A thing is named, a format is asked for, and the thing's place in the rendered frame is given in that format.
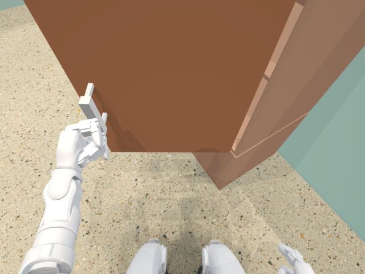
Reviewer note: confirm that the handle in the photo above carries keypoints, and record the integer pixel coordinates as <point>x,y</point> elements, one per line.
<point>90,110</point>

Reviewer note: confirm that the robot thigh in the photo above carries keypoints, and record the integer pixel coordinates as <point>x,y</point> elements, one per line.
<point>219,259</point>
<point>150,259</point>

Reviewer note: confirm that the left robot thigh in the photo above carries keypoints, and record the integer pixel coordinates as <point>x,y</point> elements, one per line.
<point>150,259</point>

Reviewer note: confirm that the left robot forearm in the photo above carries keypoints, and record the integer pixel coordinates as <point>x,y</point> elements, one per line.
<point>53,248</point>

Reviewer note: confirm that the cupboard door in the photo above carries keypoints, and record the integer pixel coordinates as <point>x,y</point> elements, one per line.
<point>172,75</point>

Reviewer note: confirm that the left robot hand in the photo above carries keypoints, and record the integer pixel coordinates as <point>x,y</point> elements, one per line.
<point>71,145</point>

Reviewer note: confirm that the right robot hand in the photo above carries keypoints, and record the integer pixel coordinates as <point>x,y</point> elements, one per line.
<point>296,260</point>

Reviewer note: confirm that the right robot thigh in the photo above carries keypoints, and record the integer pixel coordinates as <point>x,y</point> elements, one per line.
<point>219,259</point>

